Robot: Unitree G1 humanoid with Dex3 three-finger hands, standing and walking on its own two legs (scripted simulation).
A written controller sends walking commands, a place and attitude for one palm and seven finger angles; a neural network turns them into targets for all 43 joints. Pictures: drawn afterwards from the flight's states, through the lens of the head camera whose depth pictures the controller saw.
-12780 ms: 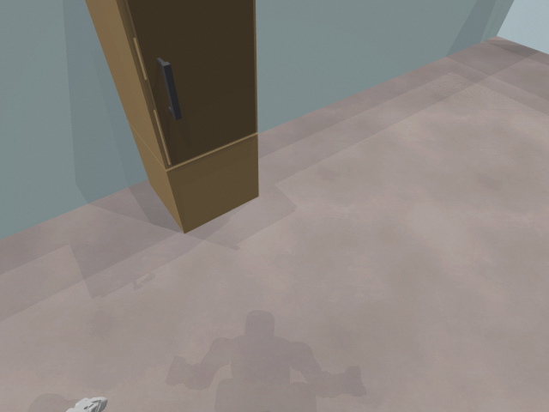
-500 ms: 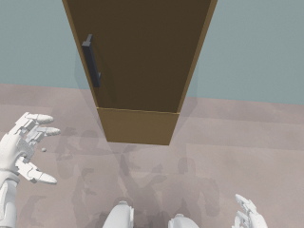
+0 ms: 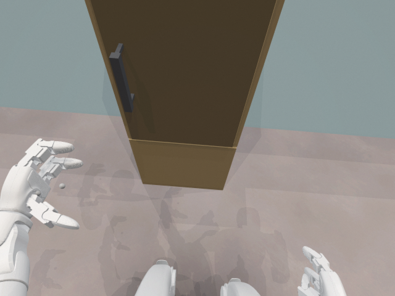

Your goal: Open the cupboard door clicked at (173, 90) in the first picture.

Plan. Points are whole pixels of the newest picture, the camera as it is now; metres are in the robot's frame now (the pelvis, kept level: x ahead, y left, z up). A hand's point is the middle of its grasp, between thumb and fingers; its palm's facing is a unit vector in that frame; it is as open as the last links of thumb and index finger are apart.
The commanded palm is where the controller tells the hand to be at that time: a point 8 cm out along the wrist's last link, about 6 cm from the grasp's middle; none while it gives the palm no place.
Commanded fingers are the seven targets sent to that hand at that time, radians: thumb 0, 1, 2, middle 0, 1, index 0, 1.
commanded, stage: move the hooked fingers beside the handle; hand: left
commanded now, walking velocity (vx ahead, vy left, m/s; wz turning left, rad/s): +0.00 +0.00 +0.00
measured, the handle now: (124, 80) +0.61 +0.23 +0.04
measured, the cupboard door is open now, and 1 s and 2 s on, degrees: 0 0 0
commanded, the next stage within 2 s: none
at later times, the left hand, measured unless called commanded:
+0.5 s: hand (79, 145) +0.39 +0.27 +0.05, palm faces +0.00 -1.00 -0.03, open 14.0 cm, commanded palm +0.37 +0.32 +0.05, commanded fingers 0.00 -0.50 0.30 -0.30 -1.20 -0.30 -1.20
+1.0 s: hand (84, 119) +0.46 +0.29 +0.05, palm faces -0.01 -1.00 -0.01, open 14.0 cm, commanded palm +0.46 +0.32 +0.04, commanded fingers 0.00 -0.50 0.30 -0.30 -1.20 -0.30 -1.20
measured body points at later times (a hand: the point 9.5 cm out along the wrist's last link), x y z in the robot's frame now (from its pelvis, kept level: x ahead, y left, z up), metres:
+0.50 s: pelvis +0.00 +0.01 +0.00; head +0.10 +0.03 +0.44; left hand +0.38 +0.33 +0.05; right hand +0.09 -0.27 -0.10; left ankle +0.06 +0.10 -0.65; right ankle +0.00 -0.11 -0.65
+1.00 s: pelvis -0.01 +0.01 -0.02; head +0.12 +0.05 +0.41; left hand +0.45 +0.34 +0.05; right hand +0.04 -0.27 -0.12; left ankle +0.06 +0.10 -0.65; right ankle +0.00 -0.11 -0.65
